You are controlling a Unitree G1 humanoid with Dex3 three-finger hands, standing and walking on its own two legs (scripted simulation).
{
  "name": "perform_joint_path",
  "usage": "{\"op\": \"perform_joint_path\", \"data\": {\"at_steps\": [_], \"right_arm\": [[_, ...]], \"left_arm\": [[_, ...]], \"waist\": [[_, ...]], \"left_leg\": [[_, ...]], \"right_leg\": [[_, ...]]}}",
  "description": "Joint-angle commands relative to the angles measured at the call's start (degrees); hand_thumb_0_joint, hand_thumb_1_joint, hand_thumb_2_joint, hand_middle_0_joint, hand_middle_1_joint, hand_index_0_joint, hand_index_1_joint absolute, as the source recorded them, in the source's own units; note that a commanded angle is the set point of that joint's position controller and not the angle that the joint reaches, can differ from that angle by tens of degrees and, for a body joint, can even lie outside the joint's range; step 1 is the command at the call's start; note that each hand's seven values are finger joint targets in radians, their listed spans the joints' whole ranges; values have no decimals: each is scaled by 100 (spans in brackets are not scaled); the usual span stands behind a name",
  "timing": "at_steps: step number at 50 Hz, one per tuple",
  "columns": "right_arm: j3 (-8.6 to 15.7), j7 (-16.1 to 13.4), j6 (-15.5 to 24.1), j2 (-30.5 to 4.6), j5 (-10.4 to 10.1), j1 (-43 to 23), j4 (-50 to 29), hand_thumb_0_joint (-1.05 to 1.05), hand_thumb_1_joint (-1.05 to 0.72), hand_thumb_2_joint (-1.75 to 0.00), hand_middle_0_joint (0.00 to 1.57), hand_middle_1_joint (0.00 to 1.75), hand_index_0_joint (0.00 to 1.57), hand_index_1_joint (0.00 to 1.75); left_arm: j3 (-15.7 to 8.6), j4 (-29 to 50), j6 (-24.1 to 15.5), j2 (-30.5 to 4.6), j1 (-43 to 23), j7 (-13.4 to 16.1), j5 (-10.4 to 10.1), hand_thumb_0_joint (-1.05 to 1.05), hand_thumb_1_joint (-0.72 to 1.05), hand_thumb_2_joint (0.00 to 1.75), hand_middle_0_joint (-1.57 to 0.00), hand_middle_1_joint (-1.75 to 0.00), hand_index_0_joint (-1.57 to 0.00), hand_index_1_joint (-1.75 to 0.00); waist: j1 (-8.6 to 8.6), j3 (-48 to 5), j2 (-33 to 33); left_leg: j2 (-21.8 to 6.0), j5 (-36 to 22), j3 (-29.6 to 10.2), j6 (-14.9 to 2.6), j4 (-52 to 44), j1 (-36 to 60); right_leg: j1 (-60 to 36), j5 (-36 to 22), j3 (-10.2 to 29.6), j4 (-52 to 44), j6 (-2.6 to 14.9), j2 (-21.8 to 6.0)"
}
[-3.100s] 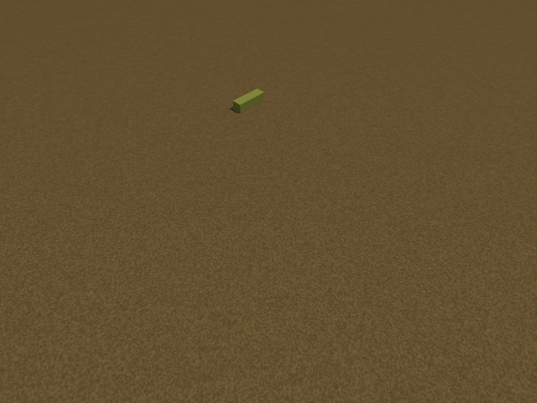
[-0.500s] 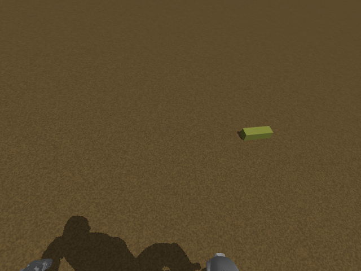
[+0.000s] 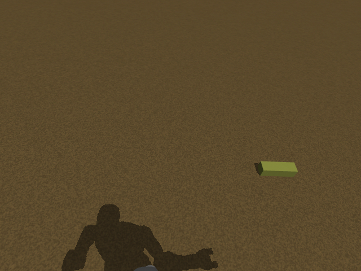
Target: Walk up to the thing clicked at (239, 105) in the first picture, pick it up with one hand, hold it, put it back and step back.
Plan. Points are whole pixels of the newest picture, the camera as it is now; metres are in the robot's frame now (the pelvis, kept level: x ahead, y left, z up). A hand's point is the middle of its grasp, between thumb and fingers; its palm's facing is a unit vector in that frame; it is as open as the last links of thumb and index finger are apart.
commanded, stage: walk up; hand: left
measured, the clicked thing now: (277, 169) +0.93 -0.59 -0.72
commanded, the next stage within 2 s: none
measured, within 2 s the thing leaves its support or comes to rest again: neither
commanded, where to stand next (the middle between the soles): +0.57 -0.86 m, yaw +7 degrees
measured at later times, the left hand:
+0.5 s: hand (158, 242) +0.22 +0.08 -0.13, palm faces +0.02 -0.92 -0.39, open 7.4 cm
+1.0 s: hand (221, 215) +0.32 -0.08 -0.15, palm faces -0.02 -0.95 -0.32, open 7.4 cm
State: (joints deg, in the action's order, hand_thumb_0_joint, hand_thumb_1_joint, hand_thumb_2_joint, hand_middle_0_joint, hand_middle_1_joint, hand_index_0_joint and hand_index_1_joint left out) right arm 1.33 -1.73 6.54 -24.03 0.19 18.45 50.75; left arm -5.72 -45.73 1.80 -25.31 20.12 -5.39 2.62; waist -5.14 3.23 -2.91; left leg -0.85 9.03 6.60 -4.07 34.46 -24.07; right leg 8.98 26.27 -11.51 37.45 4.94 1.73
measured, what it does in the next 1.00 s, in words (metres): steps to the right: right foot, then left foot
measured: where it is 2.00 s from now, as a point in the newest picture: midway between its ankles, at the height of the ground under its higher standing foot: (323, 243)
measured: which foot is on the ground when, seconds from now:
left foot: down 0.00-0.38, up 0.40-0.68, down 0.70-1.00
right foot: down 0.00-0.02, up 0.04-0.36, down 0.38-0.70, up 0.72-1.00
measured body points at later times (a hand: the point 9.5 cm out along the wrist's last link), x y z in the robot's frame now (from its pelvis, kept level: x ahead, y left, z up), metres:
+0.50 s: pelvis +0.13 -0.21 -0.01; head +0.15 -0.21 +0.44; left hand +0.22 +0.13 -0.10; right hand +0.18 -0.59 -0.10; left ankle +0.13 -0.04 -0.66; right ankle +0.18 -0.34 -0.72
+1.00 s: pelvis +0.25 -0.38 -0.01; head +0.26 -0.33 +0.44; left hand +0.32 -0.03 -0.13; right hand +0.29 -0.74 -0.07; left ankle +0.29 -0.19 -0.71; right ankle +0.32 -0.57 -0.68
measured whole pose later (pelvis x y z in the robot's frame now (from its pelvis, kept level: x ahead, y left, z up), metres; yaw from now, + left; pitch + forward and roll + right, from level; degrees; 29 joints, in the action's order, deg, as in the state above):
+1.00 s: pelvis +0.25 -0.38 -0.01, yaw +2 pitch -2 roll +1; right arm 3.1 -3.6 6.1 -27.3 1.9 20.2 52.8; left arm -7.4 -45.5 5.6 -27.9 14.9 -7.0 3.3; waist 1.0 2.9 -6.7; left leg -7.7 17.9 2.6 -0.4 41.1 -22.3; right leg 31.4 23.8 4.5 56.5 -0.7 -7.8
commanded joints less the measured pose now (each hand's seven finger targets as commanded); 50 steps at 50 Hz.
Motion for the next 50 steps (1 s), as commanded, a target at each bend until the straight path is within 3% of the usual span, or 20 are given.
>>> {"op": "perform_joint_path", "data": {"at_steps": [1,2,6,14,17,18,19,20,21,24,27,30,33,34,35,36,37,41,46,50], "right_arm": [[830,-417,39,-2439,-45,1531,-332,0,-90,-90,20,30,20,30],[814,-431,31,-2322,-193,1216,-358,0,-90,-90,20,30,20,30],[602,-346,110,-1918,-38,275,-389,0,-90,-90,20,30,20,30],[785,-208,139,-2504,141,21,-257,0,-90,-90,20,30,20,30],[760,-235,6,-2405,170,-537,-226,0,-90,-90,20,30,20,30],[663,-264,-56,-2100,215,-480,-171,0,-90,-90,20,30,20,30],[488,-289,-127,-1517,205,-375,-159,0,-90,-90,20,30,20,30],[356,-333,-144,-1199,63,-445,-350,0,-90,-90,20,30,20,30],[475,-424,-161,-1519,46,-538,-314,0,-90,-90,20,30,20,30],[442,-327,-28,-1727,-63,133,314,0,-90,-90,20,30,20,30],[385,-270,50,-1493,-11,391,439,0,-90,-90,20,30,20,30],[382,-270,61,-1379,-38,650,371,0,-90,-90,20,30,20,30],[535,-343,95,-1517,-10,1539,524,0,-90,-90,20,30,20,30],[675,-418,98,-1841,74,1797,503,0,-90,-90,20,30,20,30],[787,-494,90,-2299,150,1867,334,0,-90,-90,20,30,20,30],[825,-545,71,-2514,61,1419,20,0,-90,-90,20,30,20,30],[813,-548,45,-2484,-84,939,-66,0,-90,-90,20,30,20,30],[661,-444,83,-2039,60,311,-88,0,-90,-90,20,30,20,30],[744,-349,103,-2265,148,366,-40,0,-90,-90,20,30,20,30],[824,-350,31,-2566,194,-72,-63,0,-90,-90,20,30,20,30]], "left_arm": [[-271,920,-134,-1196,-264,81,16,0,90,90,-20,-30,-20,-30],[-348,828,-61,-1631,-515,106,46,0,90,90,-20,-30,-20,-30],[-392,571,22,-1358,-260,-8,3,0,90,90,-20,-30,-20,-30],[-468,502,113,-1168,-790,-262,-18,0,90,90,-20,-30,-20,-30],[-575,152,102,-1208,-145,-236,-56,0,90,90,-20,-30,-20,-30],[-664,-39,62,-1344,319,-189,-22,0,90,90,-20,-30,-20,-30],[-778,-203,6,-1699,934,-108,93,0,90,90,-20,-30,-20,-30],[-771,37,-88,-2200,777,-9,95,0,90,90,-20,-30,-20,-30],[-746,343,-120,-2392,-129,62,6,0,90,90,-20,-30,-20,-30],[-589,383,-147,-1774,-641,150,-14,0,90,90,-20,-30,-20,-30],[-413,430,-159,-1328,-518,155,-14,0,90,90,-20,-30,-20,-30],[-322,680,-141,-1236,-799,145,41,0,90,90,-20,-30,-20,-30],[-163,948,-58,-1029,-1191,76,-20,0,90,90,-20,-30,-20,-30],[-72,1005,-46,-755,-1022,65,-42,0,90,90,-20,-30,-20,-30],[-39,1023,-15,-509,-730,79,-22,0,90,90,-20,-30,-20,-30],[-202,870,126,-1112,-365,109,26,0,90,90,-20,-30,-20,-30],[-315,729,203,-1530,-290,97,54,0,90,90,-20,-30,-20,-30],[-443,445,211,-1432,-80,5,91,0,90,90,-20,-30,-20,-30],[-448,541,222,-1208,-567,-115,67,0,90,90,-20,-30,-20,-30],[-514,512,254,-1253,-544,-178,16,0,90,90,-20,-30,-20,-30]], "waist": [[936,-1076,752],[929,-740,58],[423,-66,599],[500,-114,1490],[-2,-333,1248],[-225,-474,524],[-609,-457,-1062],[-539,-174,-2137],[-200,13,-1729],[281,-48,-1085],[219,-56,-1098],[346,-218,-910],[932,-536,-140],[1094,-692,557],[993,-792,1435],[824,-773,553],[727,-522,174],[405,-64,683],[622,14,1118],[436,-134,1546]], "left_leg": [[-3076,1410,-5273,-1623,-1513,3243],[-3063,1707,-5007,-1700,-1618,2573],[-1861,1297,-2204,-951,-1414,550],[-1558,2732,-1551,-725,-1447,-228],[-1320,2574,-872,-402,-602,-936],[-972,2528,-448,-267,513,-1175],[-423,2629,183,-64,2511,-1970],[210,2844,-119,154,3745,-3154],[-267,2448,-782,146,4043,-2875],[-617,1726,-617,117,3065,-2090],[-292,1829,-217,160,1914,-1298],[-150,1230,-134,84,1052,-477],[-121,-347,-290,110,-150,1872],[-684,152,-1279,11,-626,2698],[-2065,1426,-3768,-384,-1378,3054],[-2779,2737,-4940,-816,-1953,2406],[-2764,3228,-4703,-1014,-2042,1853],[-1941,2624,-2668,-798,-1656,511],[-1653,2558,-1942,-829,-1363,293],[-1673,3053,-1735,-715,-1213,-154]], "right_leg": [[3603,742,1491,3488,-687,-188],[3588,428,1914,3915,-653,-519],[2712,-373,1857,3138,-547,-984],[1953,-834,1120,1307,-534,-928],[396,-902,726,449,-482,-639],[-190,-618,605,91,-509,-400],[-699,363,1311,-851,-369,-692],[-411,1032,4097,-2353,47,-1938],[96,1841,4902,-2878,535,-2333],[182,335,3101,-1752,812,-1717],[323,-1792,2407,-1416,1064,-1538],[505,-2279,2111,-1301,1056,-1558],[1800,-1690,1475,-282,642,-1176],[2532,-1294,1150,758,288,-782],[3431,136,1121,2054,-95,-169],[3406,361,1789,2815,-299,-284],[3361,227,2004,3248,-335,-499],[2721,-315,1861,2828,-464,-847],[2714,-328,1521,2078,-601,-917],[2167,-214,1243,1629,-552,-903]]}}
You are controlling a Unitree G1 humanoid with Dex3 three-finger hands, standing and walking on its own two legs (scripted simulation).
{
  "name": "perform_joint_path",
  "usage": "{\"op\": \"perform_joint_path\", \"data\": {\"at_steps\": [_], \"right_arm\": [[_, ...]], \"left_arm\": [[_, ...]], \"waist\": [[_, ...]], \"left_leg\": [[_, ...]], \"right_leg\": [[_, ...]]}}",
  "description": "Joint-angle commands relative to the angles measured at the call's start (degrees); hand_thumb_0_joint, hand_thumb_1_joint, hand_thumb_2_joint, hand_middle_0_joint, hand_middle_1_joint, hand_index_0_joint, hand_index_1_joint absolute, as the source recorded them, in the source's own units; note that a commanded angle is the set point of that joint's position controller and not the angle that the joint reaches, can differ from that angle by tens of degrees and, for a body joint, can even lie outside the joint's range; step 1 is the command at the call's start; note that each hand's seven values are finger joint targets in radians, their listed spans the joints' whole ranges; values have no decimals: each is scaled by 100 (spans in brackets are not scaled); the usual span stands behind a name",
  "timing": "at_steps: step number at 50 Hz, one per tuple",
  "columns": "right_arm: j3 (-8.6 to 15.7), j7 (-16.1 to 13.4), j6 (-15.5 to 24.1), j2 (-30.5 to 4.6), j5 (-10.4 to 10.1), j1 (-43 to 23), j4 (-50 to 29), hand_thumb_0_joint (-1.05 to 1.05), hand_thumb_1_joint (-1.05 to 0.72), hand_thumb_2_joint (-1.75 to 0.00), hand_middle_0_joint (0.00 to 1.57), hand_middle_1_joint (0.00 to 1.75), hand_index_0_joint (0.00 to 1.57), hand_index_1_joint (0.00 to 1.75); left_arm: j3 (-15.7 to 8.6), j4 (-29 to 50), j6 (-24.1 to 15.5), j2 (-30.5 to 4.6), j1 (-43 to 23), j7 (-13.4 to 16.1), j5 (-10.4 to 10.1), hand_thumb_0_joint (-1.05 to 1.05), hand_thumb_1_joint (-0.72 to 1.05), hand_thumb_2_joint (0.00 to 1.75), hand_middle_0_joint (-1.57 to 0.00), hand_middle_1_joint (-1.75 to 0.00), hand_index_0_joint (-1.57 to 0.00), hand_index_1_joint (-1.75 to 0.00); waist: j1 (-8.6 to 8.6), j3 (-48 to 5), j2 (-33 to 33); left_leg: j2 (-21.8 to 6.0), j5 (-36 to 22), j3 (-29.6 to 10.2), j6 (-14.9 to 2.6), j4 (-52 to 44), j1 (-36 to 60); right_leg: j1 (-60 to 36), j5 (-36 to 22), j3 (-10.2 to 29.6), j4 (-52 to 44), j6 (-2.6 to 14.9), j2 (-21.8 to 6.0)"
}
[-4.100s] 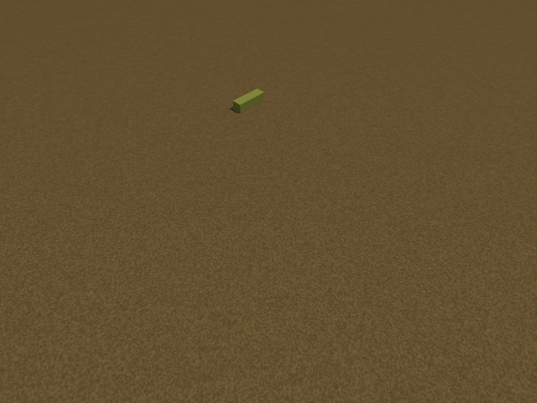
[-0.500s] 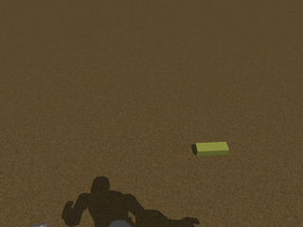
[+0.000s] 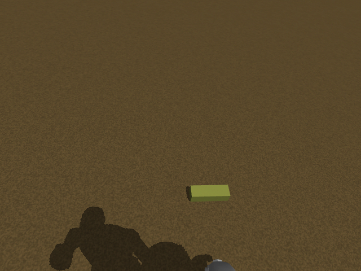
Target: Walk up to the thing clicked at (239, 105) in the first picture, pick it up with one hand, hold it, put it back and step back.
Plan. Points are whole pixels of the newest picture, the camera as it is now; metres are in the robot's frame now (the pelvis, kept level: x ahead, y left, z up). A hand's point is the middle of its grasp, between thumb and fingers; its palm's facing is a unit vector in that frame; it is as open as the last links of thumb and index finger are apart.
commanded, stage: walk up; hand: left
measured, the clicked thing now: (209, 193) +0.67 -0.24 -0.71
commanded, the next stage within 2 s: none
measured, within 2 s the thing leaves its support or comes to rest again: neither
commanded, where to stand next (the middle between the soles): +0.31 -0.50 m, yaw +5 degrees
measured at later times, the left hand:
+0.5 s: hand out of the picture +0.14 +0.08 -0.16, palm faces -0.02 -0.96 -0.30, open 7.4 cm
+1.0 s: hand (224, 240) +0.24 -0.12 -0.14, palm faces +0.02 -0.93 -0.37, open 7.4 cm
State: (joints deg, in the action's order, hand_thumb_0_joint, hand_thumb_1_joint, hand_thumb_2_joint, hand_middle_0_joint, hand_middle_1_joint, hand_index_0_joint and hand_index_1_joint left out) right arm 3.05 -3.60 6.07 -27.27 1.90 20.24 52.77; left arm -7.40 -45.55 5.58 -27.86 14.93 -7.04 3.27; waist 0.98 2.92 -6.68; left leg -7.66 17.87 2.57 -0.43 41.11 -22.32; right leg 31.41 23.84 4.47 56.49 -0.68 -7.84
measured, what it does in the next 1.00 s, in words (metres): steps to the right: right foot, then left foot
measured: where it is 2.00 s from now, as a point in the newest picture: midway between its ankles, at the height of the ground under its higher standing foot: (270, 263)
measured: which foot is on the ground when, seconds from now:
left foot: down 0.00-0.10, up 0.12-0.36, down 0.38-0.80, up 0.82-1.00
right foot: up 0.00-0.06, down 0.08-0.38, up 0.40-0.76, down 0.78-1.00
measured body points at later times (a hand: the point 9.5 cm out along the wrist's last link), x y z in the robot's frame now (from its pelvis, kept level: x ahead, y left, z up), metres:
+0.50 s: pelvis +0.11 -0.19 +0.00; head +0.13 -0.14 +0.45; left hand +0.14 +0.13 -0.14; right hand +0.17 -0.52 -0.08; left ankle +0.18 -0.09 -0.71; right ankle +0.10 -0.31 -0.66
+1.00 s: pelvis +0.19 -0.40 +0.00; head +0.22 -0.39 +0.45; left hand +0.24 -0.07 -0.11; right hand +0.26 -0.76 -0.09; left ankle +0.26 -0.30 -0.67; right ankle +0.20 -0.51 -0.71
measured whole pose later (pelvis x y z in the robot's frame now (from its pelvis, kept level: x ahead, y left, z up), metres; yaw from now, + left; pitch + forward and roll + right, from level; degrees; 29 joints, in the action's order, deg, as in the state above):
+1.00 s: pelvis +0.19 -0.40 +0.00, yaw +2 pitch -1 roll +0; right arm 3.0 -4.6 4.4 -26.9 0.4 16.8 57.0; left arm -5.3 -44.6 3.3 -23.7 16.6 -3.9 3.4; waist -3.0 4.7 -0.9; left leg -1.7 27.1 4.8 -2.4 58.6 -32.4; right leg 19.3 22.7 -3.9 43.4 2.1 -0.8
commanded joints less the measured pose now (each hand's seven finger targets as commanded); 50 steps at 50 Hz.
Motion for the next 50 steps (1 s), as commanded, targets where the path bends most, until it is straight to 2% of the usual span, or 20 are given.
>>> {"op": "perform_joint_path", "data": {"at_steps": [1,4,5,6,9,13,17,18,19,20,25,28,34,38,39,40,41,42,46,50], "right_arm": [[651,-163,54,-2257,26,-561,-283,0,-90,-90,20,30,20,30],[392,-217,-143,-1394,107,-739,-180,0,-90,-90,20,30,20,30],[167,-233,-190,-781,15,-726,-275,0,-90,-90,20,30,20,30],[305,-325,-160,-1073,-113,-775,-431,0,-90,-90,20,30,20,30],[334,-242,-43,-1521,-204,-362,123,0,-90,-90,20,30,20,30],[280,-148,32,-1178,-190,295,341,0,-90,-90,20,30,20,30],[328,-213,118,-1090,-205,1317,478,0,-90,-90,20,30,20,30],[459,-292,138,-1401,-88,1613,486,0,-90,-90,20,30,20,30],[605,-365,127,-1918,24,1605,302,0,-90,-90,20,30,20,30],[689,-429,87,-2220,-110,1174,29,0,-90,-90,20,30,20,30],[498,-325,114,-1620,-108,123,-168,0,-90,-90,20,30,20,30],[528,-278,152,-1669,-58,285,-163,0,-90,-90,20,30,20,30],[700,-220,72,-2158,47,118,-214,0,-90,-90,20,30,20,30],[576,-236,-113,-1924,92,-522,-158,0,-90,-90,20,30,20,30],[408,-254,-194,-1375,112,-318,-102,0,-90,-90,20,30,20,30],[176,-268,-212,-738,-11,-442,-325,0,-90,-90,20,30,20,30],[380,-396,-200,-1136,-89,-682,-440,0,-90,-90,20,30,20,30],[372,-375,-149,-1372,-173,-509,-189,0,-90,-90,20,30,20,30],[301,-237,-48,-1327,-172,383,438,0,-90,-90,20,30,20,30],[293,-213,8,-1084,-177,748,362,0,-90,-90,20,30,20,30]], "left_arm": [[-361,416,-127,-969,226,-11,-71,0,90,90,-20,-30,-20,-30],[-557,-231,-203,-1255,1782,120,8,0,90,90,-20,-30,-20,-30],[-574,-103,-265,-1656,1879,198,113,0,90,90,-20,-30,-20,-30],[-547,330,-342,-2043,753,281,42,0,90,90,-20,-30,-20,-30],[-440,424,-428,-1658,27,364,-61,0,90,90,-20,-30,-20,-30],[-219,521,-438,-1139,-82,367,2,0,90,90,-20,-30,-20,-30],[-25,879,-363,-830,-585,339,-61,0,90,90,-20,-30,-20,-30],[107,922,-362,-500,-356,322,-123,0,90,90,-20,-30,-20,-30],[171,977,-336,-181,-70,326,-106,0,90,90,-20,-30,-20,-30],[3,838,-180,-833,262,372,-41,0,90,90,-20,-30,-20,-30],[-204,478,-158,-1097,444,312,-3,0,90,90,-20,-30,-20,-30],[-213,527,-128,-954,231,230,14,0,90,90,-20,-30,-20,-30],[-263,640,-59,-931,-195,90,-28,0,90,90,-20,-30,-20,-30],[-412,146,-135,-937,864,135,-15,0,90,90,-20,-30,-20,-30],[-510,-55,-192,-1215,1470,205,80,0,90,90,-20,-30,-20,-30],[-568,96,-270,-1786,1528,271,155,0,90,90,-20,-30,-20,-30],[-561,441,-316,-2149,542,342,49,0,90,90,-20,-30,-20,-30],[-519,565,-319,-1886,214,379,-86,0,90,90,-20,-30,-20,-30],[-299,566,-392,-1226,-153,424,-36,0,90,90,-20,-30,-20,-30],[-113,819,-372,-959,-359,421,31,0,90,90,-20,-30,-20,-30]], "waist": [[-380,-217,2013],[-1270,-518,-338],[-1381,-16,-1619],[-857,209,-1552],[-328,398,-519],[-248,247,-785],[292,-389,-27],[455,-692,798],[330,-811,1775],[193,-939,870],[-238,21,974],[-101,-58,1170],[8,-158,1840],[-797,-531,1173],[-1121,-624,-201],[-1277,-85,-1893],[-830,175,-1557],[-573,269,-584],[-232,164,-734],[-122,74,-583]], "left_leg": [[-978,2035,-1105,-986,-1757,-653],[129,1995,442,-402,1464,-2008],[797,2205,333,-188,3216,-3328],[759,1845,-400,-161,3526,-3340],[185,942,-360,-191,2842,-2475],[460,936,217,-223,1210,-1068],[614,-1029,194,-256,-925,1359],[160,-974,-696,-252,-1361,2282],[-1306,-184,-3286,-625,-1921,2833],[-2109,1192,-4425,-1168,-2418,2419],[-1207,826,-2076,-1112,-2084,538],[-1097,181,-1639,-1220,-1853,495],[-970,1676,-1348,-1129,-1735,160],[-541,1141,-313,-659,-131,-1135],[-27,1240,283,-456,1711,-1866],[888,2207,291,-200,3245,-3382],[688,1895,-566,-161,3471,-3173],[479,1269,-767,-171,3322,-2928],[375,972,-13,-134,2103,-1672],[527,461,223,-279,600,-379]], "right_leg": [[-689,-85,-487,-585,53,64],[-2779,43,-815,-2233,47,609],[-2351,1700,1395,-3345,403,-310],[-1858,2035,3315,-4655,1003,-1135],[-1514,1067,2093,-3806,1317,-863],[-1263,-1175,1010,-3266,1558,-574],[-613,-1954,75,-1981,1200,-148],[-5,-1491,-214,-933,839,168],[1078,337,-191,147,438,821],[1163,649,347,972,240,727],[625,-94,518,1117,98,257],[614,-209,324,951,-24,163],[308,141,-181,-160,-42,69],[-2068,-229,-855,-1757,124,539],[-2805,110,-684,-2294,129,653],[-2259,1647,1998,-3655,487,-539],[-1785,2027,3464,-4642,1082,-1222],[-1743,1783,2820,-4309,1030,-1065],[-1511,-535,1055,-3152,1353,-432],[-1181,-1948,716,-2923,1512,-466]]}}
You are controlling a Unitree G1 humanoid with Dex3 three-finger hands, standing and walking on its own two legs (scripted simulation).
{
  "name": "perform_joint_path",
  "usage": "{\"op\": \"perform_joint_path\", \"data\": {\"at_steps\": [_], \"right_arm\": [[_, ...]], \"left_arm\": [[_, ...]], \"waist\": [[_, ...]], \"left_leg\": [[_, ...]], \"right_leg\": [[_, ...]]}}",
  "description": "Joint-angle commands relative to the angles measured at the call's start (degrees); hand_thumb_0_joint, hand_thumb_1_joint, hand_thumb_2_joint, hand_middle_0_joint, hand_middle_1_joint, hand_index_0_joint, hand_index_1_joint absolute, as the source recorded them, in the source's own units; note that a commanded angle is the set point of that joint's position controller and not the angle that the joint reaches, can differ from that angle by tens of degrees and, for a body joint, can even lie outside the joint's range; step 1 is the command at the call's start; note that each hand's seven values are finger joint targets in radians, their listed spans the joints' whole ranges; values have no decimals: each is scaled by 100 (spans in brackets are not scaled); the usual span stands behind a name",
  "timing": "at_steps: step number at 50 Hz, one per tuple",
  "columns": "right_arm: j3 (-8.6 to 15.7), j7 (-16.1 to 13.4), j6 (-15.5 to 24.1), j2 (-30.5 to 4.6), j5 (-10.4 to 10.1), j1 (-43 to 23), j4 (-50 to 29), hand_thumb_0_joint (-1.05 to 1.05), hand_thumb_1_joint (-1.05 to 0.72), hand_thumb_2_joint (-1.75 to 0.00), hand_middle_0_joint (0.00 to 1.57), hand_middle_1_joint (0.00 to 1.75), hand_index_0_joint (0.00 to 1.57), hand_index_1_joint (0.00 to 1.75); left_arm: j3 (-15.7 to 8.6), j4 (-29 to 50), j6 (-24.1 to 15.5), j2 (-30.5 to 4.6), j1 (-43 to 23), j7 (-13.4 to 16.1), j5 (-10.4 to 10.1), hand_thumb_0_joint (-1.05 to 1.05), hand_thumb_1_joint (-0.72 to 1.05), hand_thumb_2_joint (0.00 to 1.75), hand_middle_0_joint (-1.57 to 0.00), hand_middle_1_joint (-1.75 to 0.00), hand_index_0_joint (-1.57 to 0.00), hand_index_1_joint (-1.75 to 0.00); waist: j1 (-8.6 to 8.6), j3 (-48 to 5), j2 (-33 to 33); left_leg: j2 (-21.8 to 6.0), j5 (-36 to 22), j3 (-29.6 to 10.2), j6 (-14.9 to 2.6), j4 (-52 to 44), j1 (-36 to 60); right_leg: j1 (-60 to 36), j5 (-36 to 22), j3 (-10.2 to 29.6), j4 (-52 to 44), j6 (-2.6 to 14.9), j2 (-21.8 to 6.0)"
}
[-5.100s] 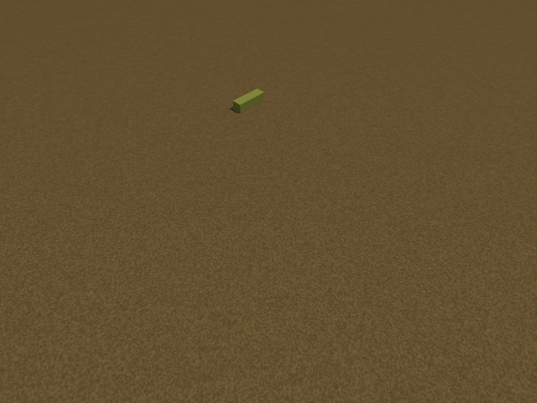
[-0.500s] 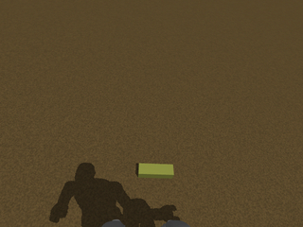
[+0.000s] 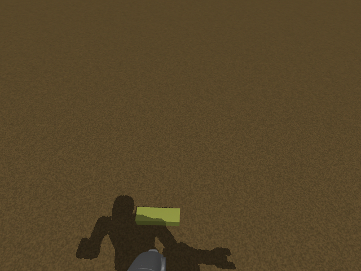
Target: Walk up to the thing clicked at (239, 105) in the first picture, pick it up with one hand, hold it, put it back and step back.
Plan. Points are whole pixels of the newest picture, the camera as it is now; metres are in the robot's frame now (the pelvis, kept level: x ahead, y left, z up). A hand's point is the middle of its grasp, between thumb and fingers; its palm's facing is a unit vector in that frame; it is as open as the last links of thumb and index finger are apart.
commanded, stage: walk up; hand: left
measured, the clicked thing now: (158, 216) +0.48 +0.15 -0.71
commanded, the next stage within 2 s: none
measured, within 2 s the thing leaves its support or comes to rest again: neither
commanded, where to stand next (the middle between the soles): +0.11 -0.09 m, yaw +3 degrees
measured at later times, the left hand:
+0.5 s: hand out of the picture +0.13 +0.12 -0.15, palm faces +0.01 -0.91 -0.42, open 7.4 cm
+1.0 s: hand out of the picture +0.14 +0.17 -0.15, palm faces +0.06 -0.89 -0.45, open 7.4 cm
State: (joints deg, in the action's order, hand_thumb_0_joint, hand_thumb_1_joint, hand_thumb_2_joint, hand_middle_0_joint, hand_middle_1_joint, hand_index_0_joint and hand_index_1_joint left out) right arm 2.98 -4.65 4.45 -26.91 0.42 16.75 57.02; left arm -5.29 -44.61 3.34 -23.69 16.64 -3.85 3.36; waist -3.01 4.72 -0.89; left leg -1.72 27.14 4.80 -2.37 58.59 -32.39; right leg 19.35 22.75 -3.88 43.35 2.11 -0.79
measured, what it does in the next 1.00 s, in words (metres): steps to the right: left foot, then right foot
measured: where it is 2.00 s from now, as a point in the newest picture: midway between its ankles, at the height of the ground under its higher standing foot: outside the picture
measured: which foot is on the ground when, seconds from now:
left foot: up 0.00-0.06, down 0.08-0.40, up 0.42-0.76, down 0.78-1.00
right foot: down 0.00-0.08, up 0.10-0.36, down 0.38-1.00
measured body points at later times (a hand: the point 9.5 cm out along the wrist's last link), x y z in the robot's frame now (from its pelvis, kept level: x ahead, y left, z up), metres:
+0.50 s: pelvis +0.08 -0.16 -0.01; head +0.10 -0.16 +0.44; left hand +0.13 +0.17 -0.12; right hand +0.15 -0.51 -0.12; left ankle +0.11 +0.00 -0.69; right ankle +0.12 -0.30 -0.71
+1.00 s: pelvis +0.09 -0.12 -0.01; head +0.13 -0.12 +0.44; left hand +0.13 +0.22 -0.12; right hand +0.24 -0.42 -0.13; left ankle +0.10 +0.01 -0.71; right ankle +0.12 -0.27 -0.71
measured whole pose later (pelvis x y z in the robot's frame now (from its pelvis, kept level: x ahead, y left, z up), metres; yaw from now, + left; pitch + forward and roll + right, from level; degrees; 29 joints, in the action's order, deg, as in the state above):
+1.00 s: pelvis +0.09 -0.12 -0.01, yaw +5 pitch -2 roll -1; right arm 1.8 0.9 -2.4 -22.0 -0.6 4.6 54.0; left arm -1.2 -55.7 -2.9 -24.1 10.6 2.4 0.3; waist -1.0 6.9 1.5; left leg -1.9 24.0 -0.9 -0.3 47.9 -22.5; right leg 21.1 22.4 -0.9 45.6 -1.6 -2.4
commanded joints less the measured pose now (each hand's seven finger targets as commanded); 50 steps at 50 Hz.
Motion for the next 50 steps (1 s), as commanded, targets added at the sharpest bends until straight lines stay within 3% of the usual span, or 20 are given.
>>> {"op": "perform_joint_path", "data": {"at_steps": [1,3,4,5,6,11,17,18,19,20,21,27,34,38,39,40,41,46,48,50], "right_arm": [[303,-136,205,-1071,-51,1363,-14,0,-90,-90,20,30,20,30],[449,-274,273,-1368,75,2144,108,0,-90,-90,20,30,20,30],[606,-290,288,-1876,191,2013,-151,0,-90,-90,20,30,20,30],[671,-308,238,-2153,56,1522,-465,0,-90,-90,20,30,20,30],[674,-283,218,-2178,-69,1066,-595,0,-90,-90,20,30,20,30],[359,3,235,-1390,96,123,-788,0,-90,-90,20,30,20,30],[221,335,-206,-1061,172,-413,-859,0,-90,-90,20,30,20,30],[144,339,-299,-788,137,-309,-877,0,-90,-90,20,30,20,30],[44,349,-344,-410,87,-392,-973,0,-90,-90,20,30,20,30],[89,323,-393,-531,43,-402,-1017,0,-90,-90,20,30,20,30],[240,295,-393,-980,50,-516,-872,0,-90,-90,20,30,20,30],[332,423,-479,-954,77,-345,-662,0,-90,-90,20,30,20,30],[412,549,-556,-790,86,-803,-980,0,-90,-90,20,30,20,30],[486,532,-441,-821,86,-190,-659,0,-90,-90,20,30,20,30],[562,505,-419,-1146,164,-233,-719,0,-90,-90,20,30,20,30],[575,510,-442,-1511,23,-584,-886,0,-90,-90,20,30,20,30],[563,535,-460,-1441,16,-630,-856,0,-90,-90,20,30,20,30],[216,460,-478,-802,-124,-1590,-848,0,-90,-90,20,30,20,30],[168,415,-526,-638,-146,-1382,-752,0,-90,-90,20,30,20,30],[202,436,-476,-711,-102,-1024,-374,0,-90,-90,20,30,20,30]], "left_arm": [[-253,799,-101,-1335,-688,91,6,0,90,90,-20,-30,-20,-30],[-55,890,-82,-909,-667,86,-132,0,90,90,-20,-30,-20,-30],[12,907,-103,-546,-184,59,-180,0,90,90,-20,-30,-20,-30],[-146,735,30,-1251,72,103,-101,0,90,90,-20,-30,-20,-30],[-244,559,102,-1629,160,101,-62,0,90,90,-20,-30,-20,-30],[-277,35,-70,-1376,467,50,-171,0,90,90,-20,-30,-20,-30],[-255,-656,-366,-1128,711,284,-309,0,90,90,-20,-30,-20,-30],[-248,-671,-418,-1237,720,361,-271,0,90,90,-20,-30,-20,-30],[-285,-637,-490,-1581,778,448,-182,0,90,90,-20,-30,-20,-30],[-284,-402,-549,-2097,164,505,-175,0,90,90,-20,-30,-20,-30],[-294,-321,-565,-2208,-405,516,-197,0,90,90,-20,-30,-20,-30],[-229,-617,-749,-1902,-42,668,-252,0,90,90,-20,-30,-20,-30],[-160,-404,-752,-1854,41,845,-286,0,90,90,-20,-30,-20,-30],[18,-286,-644,-1563,-433,793,-381,0,90,90,-20,-30,-20,-30],[122,-291,-624,-1250,-276,777,-405,0,90,90,-20,-30,-20,-30],[153,-273,-604,-1196,-378,828,-442,0,90,90,-20,-30,-20,-30],[104,-418,-604,-1416,-653,848,-374,0,90,90,-20,-30,-20,-30],[66,-998,-754,-1286,106,715,-347,0,90,90,-20,-30,-20,-30],[-23,-873,-761,-1979,-541,679,-272,0,90,90,-20,-30,-20,-30],[98,-749,-736,-1658,-1172,637,-300,0,90,90,-20,-30,-20,-30]], "waist": [[441,-237,-985],[915,-877,280],[728,-1100,1312],[614,-1094,316],[498,-675,-17],[154,-50,832],[-18,-388,723],[-80,-299,141],[-191,-126,-873],[44,-40,-992],[163,186,-602],[132,-357,-991],[85,-784,-1114],[566,-1107,-437],[564,-1210,467],[533,-1280,1145],[657,-1044,1090],[-98,-887,526],[220,-762,-605],[536,-580,-285]], "left_leg": [[-5,-1105,22,-137,-1854,1363],[-416,-2048,-853,-126,-3280,3189],[-1930,-1467,-3603,-597,-3650,4063],[-2732,272,-4718,-1263,-4129,3534],[-2838,1149,-4622,-1501,-4333,2798],[-1383,526,-1832,-865,-3967,1044],[-527,604,-511,-554,-2170,-129],[-310,682,-277,-397,-1393,-314],[-18,446,-101,-148,-158,-609],[103,464,-867,29,10,-613],[-232,355,-1090,77,198,-363],[-260,19,-946,57,299,-312],[-138,-27,-559,123,-481,174],[158,-1636,-329,-79,-2561,2208],[-629,-2365,-1576,-396,-2662,2907],[-1654,-2567,-2714,-1230,-2819,2637],[-1795,-2500,-2969,-1557,-2936,2028],[-698,-2922,-1199,-383,-1546,1145],[-57,-700,-710,48,-1001,1020],[-183,-937,-808,13,-1836,1742]], "right_leg": [[318,-2082,1271,-1263,1143,-1053],[1012,-1699,591,600,580,-557],[2282,383,666,1619,102,148],[2461,959,1097,2369,-84,-12],[2418,1072,1277,2898,-90,-136],[1227,-8,874,1783,-208,-390],[-950,-520,-17,-577,-393,201],[-964,-310,205,-1038,-374,119],[-551,502,1848,-1932,-82,-861],[255,1366,3984,-2766,693,-2015],[610,1527,4085,-2739,1035,-2198],[-682,-2714,2421,-1381,981,-1766],[-948,-4631,1859,-734,1085,-1741],[175,-3117,857,394,408,-1042],[1115,-1841,507,1081,23,-616],[1307,452,8,1199,-161,-81],[1034,1566,373,1462,-157,-161],[-698,-1340,575,-1062,-49,-265],[-158,-1349,2700,-1684,898,-1766],[295,-1350,1965,-1389,661,-1432]]}}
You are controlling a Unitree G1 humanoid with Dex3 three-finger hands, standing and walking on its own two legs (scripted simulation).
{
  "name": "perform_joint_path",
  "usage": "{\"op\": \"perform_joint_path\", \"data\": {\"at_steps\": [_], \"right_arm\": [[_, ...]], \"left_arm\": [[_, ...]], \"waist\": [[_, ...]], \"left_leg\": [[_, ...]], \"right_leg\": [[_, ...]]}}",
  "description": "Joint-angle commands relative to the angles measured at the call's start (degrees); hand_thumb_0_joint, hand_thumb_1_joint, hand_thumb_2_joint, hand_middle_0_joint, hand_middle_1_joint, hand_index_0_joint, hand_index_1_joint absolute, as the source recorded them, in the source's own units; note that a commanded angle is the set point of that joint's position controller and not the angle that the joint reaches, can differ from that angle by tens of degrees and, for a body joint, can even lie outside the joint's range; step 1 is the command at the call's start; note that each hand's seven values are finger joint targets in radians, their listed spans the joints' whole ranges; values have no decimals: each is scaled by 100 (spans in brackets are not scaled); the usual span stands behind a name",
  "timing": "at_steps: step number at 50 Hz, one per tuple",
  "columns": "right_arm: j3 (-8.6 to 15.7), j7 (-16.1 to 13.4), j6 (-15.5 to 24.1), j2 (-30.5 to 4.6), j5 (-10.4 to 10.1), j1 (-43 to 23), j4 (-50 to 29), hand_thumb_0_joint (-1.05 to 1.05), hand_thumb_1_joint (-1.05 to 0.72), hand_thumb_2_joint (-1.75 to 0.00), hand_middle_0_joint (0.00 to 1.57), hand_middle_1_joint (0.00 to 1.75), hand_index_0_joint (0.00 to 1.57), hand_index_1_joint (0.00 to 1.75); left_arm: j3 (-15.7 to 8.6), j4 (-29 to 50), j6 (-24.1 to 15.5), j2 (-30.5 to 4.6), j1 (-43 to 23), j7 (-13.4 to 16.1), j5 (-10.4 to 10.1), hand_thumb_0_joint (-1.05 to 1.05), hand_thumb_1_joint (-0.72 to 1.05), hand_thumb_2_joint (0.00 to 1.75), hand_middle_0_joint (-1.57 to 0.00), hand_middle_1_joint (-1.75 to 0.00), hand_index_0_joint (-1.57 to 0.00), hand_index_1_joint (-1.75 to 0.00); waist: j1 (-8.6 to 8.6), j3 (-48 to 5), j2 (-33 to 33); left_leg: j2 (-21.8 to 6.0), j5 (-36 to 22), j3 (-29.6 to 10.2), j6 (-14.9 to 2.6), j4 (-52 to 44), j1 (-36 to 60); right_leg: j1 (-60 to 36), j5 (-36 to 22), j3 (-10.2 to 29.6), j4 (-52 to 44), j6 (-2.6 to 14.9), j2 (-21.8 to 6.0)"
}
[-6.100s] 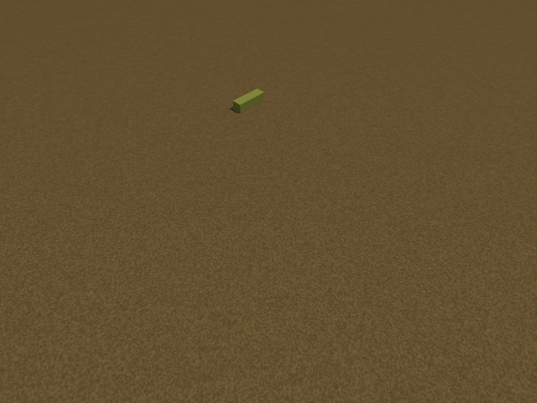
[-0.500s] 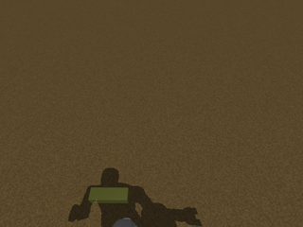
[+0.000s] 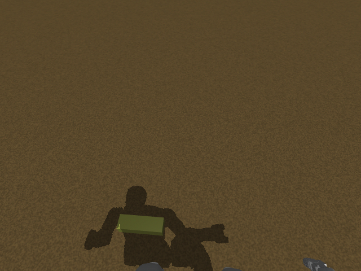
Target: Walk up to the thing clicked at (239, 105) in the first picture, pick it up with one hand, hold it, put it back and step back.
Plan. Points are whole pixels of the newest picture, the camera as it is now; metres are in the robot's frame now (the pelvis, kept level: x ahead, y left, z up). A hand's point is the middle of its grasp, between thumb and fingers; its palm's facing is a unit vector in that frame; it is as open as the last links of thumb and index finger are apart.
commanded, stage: walk up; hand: left
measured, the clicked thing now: (141, 224) +0.41 +0.24 -0.71
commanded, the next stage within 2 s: stand in 1.10 s
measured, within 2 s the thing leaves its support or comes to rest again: neither
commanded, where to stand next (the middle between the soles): +0.02 +0.03 m, yaw -2 degrees
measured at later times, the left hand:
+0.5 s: hand out of the picture +0.09 +0.27 -0.12, palm faces -0.04 -0.93 -0.37, open 7.4 cm
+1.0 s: hand out of the picture +0.10 +0.26 -0.11, palm faces -0.05 -0.93 -0.36, open 7.4 cm
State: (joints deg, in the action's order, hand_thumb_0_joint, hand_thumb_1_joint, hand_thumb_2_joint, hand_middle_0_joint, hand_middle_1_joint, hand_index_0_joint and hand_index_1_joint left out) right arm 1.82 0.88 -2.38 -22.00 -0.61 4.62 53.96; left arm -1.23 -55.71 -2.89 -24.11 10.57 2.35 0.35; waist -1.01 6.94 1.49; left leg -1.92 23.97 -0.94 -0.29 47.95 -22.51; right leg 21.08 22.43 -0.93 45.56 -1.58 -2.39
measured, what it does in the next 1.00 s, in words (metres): stands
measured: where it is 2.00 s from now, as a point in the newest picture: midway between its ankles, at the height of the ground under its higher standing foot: outside the picture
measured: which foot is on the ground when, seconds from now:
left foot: down 0.00-1.00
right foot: down 0.00-1.00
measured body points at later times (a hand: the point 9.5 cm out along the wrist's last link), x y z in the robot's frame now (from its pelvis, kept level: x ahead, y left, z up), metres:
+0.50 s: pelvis +0.00 +0.01 +0.04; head +0.01 +0.01 +0.49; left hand +0.10 +0.32 -0.09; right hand +0.11 -0.30 -0.09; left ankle +0.02 +0.13 -0.70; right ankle +0.02 -0.14 -0.70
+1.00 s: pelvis +0.01 +0.01 +0.04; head +0.03 +0.00 +0.49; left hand +0.11 +0.31 -0.09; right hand +0.07 -0.30 -0.10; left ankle +0.02 +0.13 -0.70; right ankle +0.02 -0.14 -0.70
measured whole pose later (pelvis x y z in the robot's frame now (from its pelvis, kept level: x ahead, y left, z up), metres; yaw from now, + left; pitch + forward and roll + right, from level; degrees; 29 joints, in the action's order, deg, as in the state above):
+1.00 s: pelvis +0.01 +0.01 +0.04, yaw -1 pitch -2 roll +0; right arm 1.3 1.5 -1.1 -20.5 0.1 4.8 66.3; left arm -0.4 -65.8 -1.0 -20.0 3.8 0.1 0.6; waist 0.6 3.9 0.4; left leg -1.0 10.3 1.2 0.6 20.3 -8.4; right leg 8.5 9.9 0.3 20.1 -2.7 -3.2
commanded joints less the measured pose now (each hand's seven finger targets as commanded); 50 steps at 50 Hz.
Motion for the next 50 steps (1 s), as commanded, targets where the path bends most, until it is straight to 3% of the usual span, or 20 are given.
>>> {"op": "perform_joint_path", "data": {"at_steps": [1,2,3,4,7,9,12,18,26,35,38,43,50], "right_arm": [[310,-97,262,-1244,-4,186,53,0,-90,-90,20,30,20,30],[313,-77,297,-1402,21,-96,39,0,-90,-90,20,30,20,30],[296,-64,313,-1438,13,-246,38,0,-90,-90,20,30,20,30],[265,-56,326,-1447,23,-292,58,0,-90,-90,20,30,20,30],[199,-53,319,-1358,59,-512,198,0,-90,-90,20,30,20,30],[169,-57,319,-1301,53,-554,298,0,-90,-90,20,30,20,30],[148,-61,308,-1248,37,-616,411,0,-90,-90,20,30,20,30],[131,-48,288,-1144,7,-648,609,0,-90,-90,20,30,20,30],[135,-3,256,-1102,23,-674,756,0,-90,-90,20,30,20,30],[142,13,260,-1086,53,-567,833,0,-90,-90,20,30,20,30],[151,8,272,-1085,77,-477,844,0,-90,-90,20,30,20,30],[151,-15,300,-1080,66,-380,843,0,-90,-90,20,30,20,30],[173,-44,305,-1065,67,-302,861,0,-90,-90,20,30,20,30]], "left_arm": [[-221,344,-73,-1425,-692,7,-24,0,90,90,-20,-30,-20,-30],[-154,271,-34,-1204,-578,-7,-54,0,90,90,-20,-30,-20,-30],[-162,122,-8,-1223,-450,-16,-47,0,90,90,-20,-30,-20,-30],[-161,32,-4,-1207,-343,-24,-40,0,90,90,-20,-30,-20,-30],[-131,-115,-7,-1121,-424,-76,-76,0,90,90,-20,-30,-20,-30],[-101,-210,-6,-1095,-477,-87,-104,0,90,90,-20,-30,-20,-30],[-73,-355,-3,-1079,-564,-88,-105,0,90,90,-20,-30,-20,-30],[-34,-519,4,-1073,-850,-111,-75,0,90,90,-20,-30,-20,-30],[-36,-690,14,-1029,-1053,-154,-17,0,90,90,-20,-30,-20,-30],[-95,-710,22,-980,-1019,-175,20,0,90,90,-20,-30,-20,-30],[-115,-682,31,-973,-1057,-176,31,0,90,90,-20,-30,-20,-30],[-129,-655,33,-921,-1017,-169,24,0,90,90,-20,-30,-20,-30],[-126,-664,75,-870,-991,-158,-1,0,90,90,-20,-30,-20,-30]], "waist": [[316,-806,-327],[135,-687,40],[43,-735,16],[-28,-792,-63],[-50,-790,307],[-48,-957,503],[-40,-1059,430],[42,-1059,58],[105,-804,-235],[82,-802,-263],[111,-833,-282],[108,-1019,-235],[107,-1081,-152]], "left_leg": [[-339,-1261,-542,-304,-1331,1071],[-633,-1216,-1066,-514,-1719,835],[-976,-1090,-1436,-792,-1966,549],[-1084,-1236,-1461,-865,-2035,482],[-776,-1075,-1026,-523,-2266,272],[-660,-1352,-832,-400,-2285,576],[-623,-1748,-684,-342,-2320,882],[-533,-1782,-458,-206,-2558,1260],[-444,-1208,-315,-106,-2944,1425],[-456,-1121,-308,-77,-3118,1541],[-457,-1150,-317,-65,-3158,1453],[-489,-1796,-289,-74,-3095,1538],[-532,-2138,-290,-82,-3107,1610]], "right_leg": [[306,-1299,1064,-1326,642,-812],[215,-1081,493,-966,346,-313],[-197,-775,191,-664,213,-37],[-450,-574,184,-749,205,-1],[-937,-775,275,-1282,291,-95],[-989,-1167,278,-1389,294,-159],[-1091,-1522,259,-1671,249,-244],[-1131,-1822,399,-2170,232,-424],[-995,-1418,580,-2796,204,-547],[-1001,-1014,587,-3051,190,-542],[-1119,-1204,557,-2993,192,-529],[-1373,-1794,483,-2900,173,-531],[-1468,-1994,406,-2760,172,-522]]}}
